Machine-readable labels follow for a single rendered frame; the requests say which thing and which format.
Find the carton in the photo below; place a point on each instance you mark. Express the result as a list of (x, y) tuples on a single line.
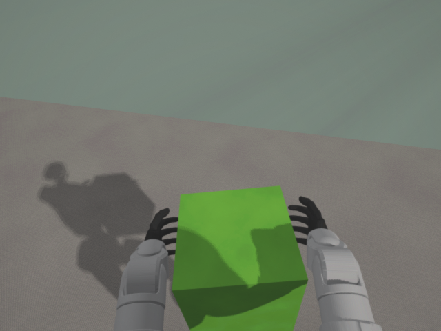
[(237, 263)]

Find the robot left forearm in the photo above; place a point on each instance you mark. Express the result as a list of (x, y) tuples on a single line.
[(142, 293)]

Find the left robot hand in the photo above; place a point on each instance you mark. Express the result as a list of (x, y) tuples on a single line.
[(156, 232)]

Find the robot right forearm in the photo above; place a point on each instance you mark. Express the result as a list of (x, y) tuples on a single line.
[(339, 285)]

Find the right robot hand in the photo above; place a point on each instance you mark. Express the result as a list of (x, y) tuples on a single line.
[(313, 221)]

